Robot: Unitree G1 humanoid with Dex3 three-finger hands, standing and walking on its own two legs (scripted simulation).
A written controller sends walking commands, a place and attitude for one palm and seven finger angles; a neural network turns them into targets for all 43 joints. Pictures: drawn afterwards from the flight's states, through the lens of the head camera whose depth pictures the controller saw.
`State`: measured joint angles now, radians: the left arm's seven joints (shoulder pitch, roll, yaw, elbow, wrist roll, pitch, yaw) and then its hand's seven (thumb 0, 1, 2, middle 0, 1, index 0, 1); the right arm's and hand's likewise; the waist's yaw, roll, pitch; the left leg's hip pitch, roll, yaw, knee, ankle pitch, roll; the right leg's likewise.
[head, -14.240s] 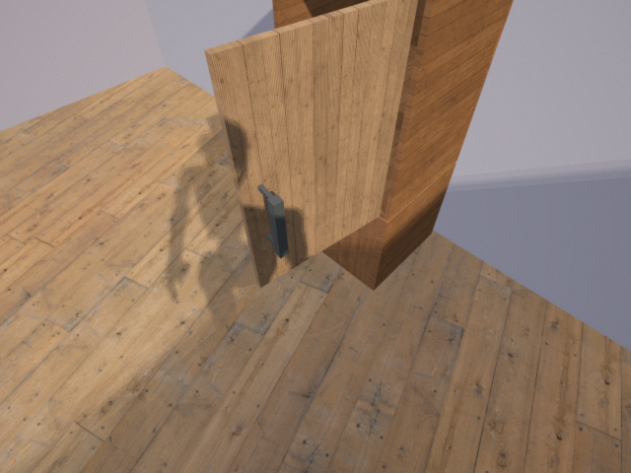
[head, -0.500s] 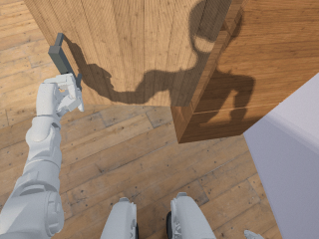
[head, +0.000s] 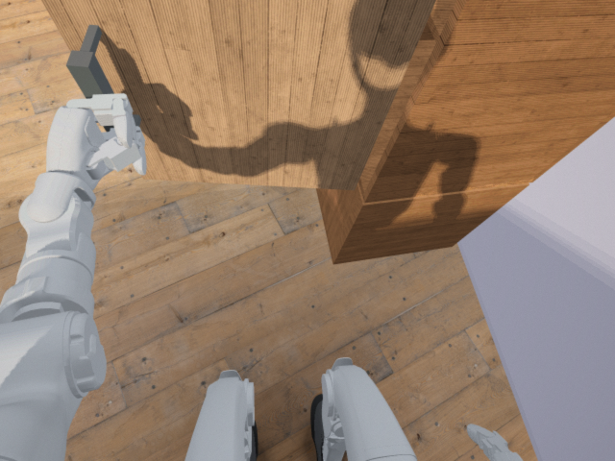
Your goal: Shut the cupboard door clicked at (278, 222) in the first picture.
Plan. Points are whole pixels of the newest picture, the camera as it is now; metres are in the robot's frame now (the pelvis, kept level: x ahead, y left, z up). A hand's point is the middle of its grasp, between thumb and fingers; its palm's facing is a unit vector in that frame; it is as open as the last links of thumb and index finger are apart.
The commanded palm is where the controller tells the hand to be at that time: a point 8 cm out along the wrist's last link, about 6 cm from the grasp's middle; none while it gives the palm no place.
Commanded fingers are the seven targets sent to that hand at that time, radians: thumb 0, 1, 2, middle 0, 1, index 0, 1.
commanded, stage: push the door shut along its arc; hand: left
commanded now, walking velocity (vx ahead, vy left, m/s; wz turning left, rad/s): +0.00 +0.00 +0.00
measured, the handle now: (113, 98) +0.57 +0.22 +0.04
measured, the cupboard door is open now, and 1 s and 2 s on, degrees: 79 67 66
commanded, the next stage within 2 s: pull the fist back off the door in 0.88 s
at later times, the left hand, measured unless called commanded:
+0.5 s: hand (143, 114) +0.54 +0.18 +0.05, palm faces -0.22 -0.97 -0.02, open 3.1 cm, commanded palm +0.55 +0.20 +0.05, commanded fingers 0.00 0.90 0.90 -1.30 -1.50 -1.30 -1.50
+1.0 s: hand (199, 74) +0.60 +0.12 +0.06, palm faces -0.34 -0.94 -0.03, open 3.1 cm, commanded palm +0.60 +0.15 +0.05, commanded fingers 0.00 0.90 0.90 -1.30 -1.50 -1.30 -1.50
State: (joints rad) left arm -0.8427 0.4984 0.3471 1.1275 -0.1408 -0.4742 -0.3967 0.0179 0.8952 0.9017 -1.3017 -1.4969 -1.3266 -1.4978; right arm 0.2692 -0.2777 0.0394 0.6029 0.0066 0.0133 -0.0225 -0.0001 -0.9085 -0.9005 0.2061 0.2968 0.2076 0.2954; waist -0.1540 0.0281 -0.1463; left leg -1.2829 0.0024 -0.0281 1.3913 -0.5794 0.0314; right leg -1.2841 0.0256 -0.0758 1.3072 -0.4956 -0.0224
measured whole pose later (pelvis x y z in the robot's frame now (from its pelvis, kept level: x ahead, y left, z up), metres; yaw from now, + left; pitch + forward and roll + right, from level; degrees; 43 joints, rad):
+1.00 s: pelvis +0.00 +0.01 -0.03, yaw -3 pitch +34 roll -6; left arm -1.31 0.73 0.34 1.30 0.02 -0.26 -0.47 0.02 0.90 0.90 -1.30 -1.50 -1.30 -1.50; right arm 0.37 -0.26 0.10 0.60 -0.03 -0.02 -0.02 0.00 -0.91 -0.90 0.21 0.30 0.21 0.30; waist -0.33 0.07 -0.12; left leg -1.49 0.04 -0.04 1.50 -0.61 0.04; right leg -1.48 0.06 -0.09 1.38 -0.49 -0.02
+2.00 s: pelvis +0.01 +0.00 +0.01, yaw +0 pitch +27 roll -3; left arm -0.85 0.34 0.27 1.14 -0.06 -0.54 -0.11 0.02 0.89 0.90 -1.30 -1.50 -1.30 -1.50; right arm 0.28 -0.23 0.03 0.62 -0.03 0.05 0.03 0.00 -0.91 -0.90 0.21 0.30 0.21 0.30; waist -0.16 0.04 -0.16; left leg -1.24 -0.01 -0.02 1.35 -0.58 0.04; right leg -1.25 0.02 -0.06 1.28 -0.50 -0.01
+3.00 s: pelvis +0.07 +0.00 +0.14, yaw +2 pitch -2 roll +0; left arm 0.30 0.32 0.21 -0.18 -0.07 -0.02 0.09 0.02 0.89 0.90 -0.68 -0.82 -0.69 -0.82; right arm 0.19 -0.22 0.07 0.58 0.02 -0.04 -0.08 0.01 -0.91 -0.90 0.21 0.30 0.21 0.30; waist 0.05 0.08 -0.01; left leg -0.13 -0.03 -0.02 0.46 -0.30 0.03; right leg -0.16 0.01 -0.04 0.45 -0.27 -0.01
